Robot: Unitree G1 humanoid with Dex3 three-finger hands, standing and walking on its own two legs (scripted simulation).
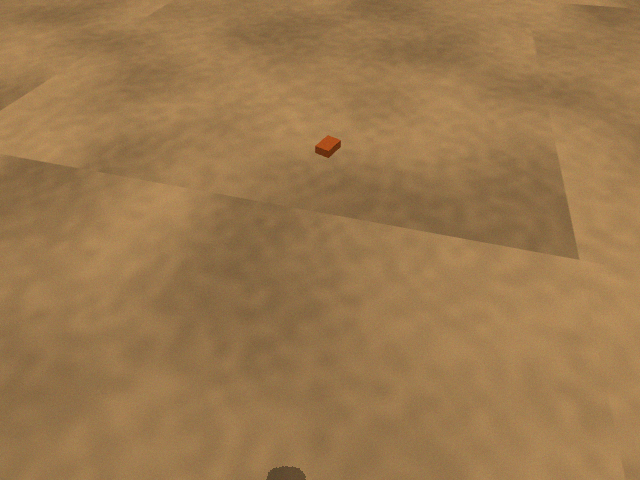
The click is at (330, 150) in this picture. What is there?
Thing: flat box
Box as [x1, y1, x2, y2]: [315, 135, 340, 157]
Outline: 328,135 315,146 315,152 327,157 340,146 340,140
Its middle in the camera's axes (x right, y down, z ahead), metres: +0.03 -0.49 +2.12
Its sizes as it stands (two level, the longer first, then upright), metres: 0.120 0.083 0.044
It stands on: the floor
